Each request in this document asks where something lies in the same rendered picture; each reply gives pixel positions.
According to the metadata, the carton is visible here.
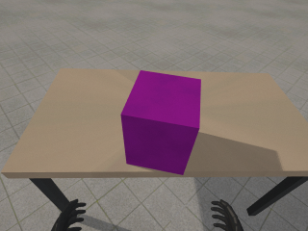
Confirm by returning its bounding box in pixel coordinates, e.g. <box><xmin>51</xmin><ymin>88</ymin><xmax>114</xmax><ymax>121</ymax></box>
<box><xmin>120</xmin><ymin>70</ymin><xmax>201</xmax><ymax>175</ymax></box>

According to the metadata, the table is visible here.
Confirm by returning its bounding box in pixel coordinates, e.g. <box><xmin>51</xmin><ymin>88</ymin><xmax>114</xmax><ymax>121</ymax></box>
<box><xmin>1</xmin><ymin>68</ymin><xmax>308</xmax><ymax>219</ymax></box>

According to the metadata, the left robot hand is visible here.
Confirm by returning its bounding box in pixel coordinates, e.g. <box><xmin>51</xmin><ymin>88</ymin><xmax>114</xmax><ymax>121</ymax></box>
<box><xmin>51</xmin><ymin>198</ymin><xmax>87</xmax><ymax>231</ymax></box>

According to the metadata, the right robot hand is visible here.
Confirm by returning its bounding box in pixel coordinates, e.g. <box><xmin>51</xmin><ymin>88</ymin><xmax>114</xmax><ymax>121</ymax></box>
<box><xmin>211</xmin><ymin>199</ymin><xmax>244</xmax><ymax>231</ymax></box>

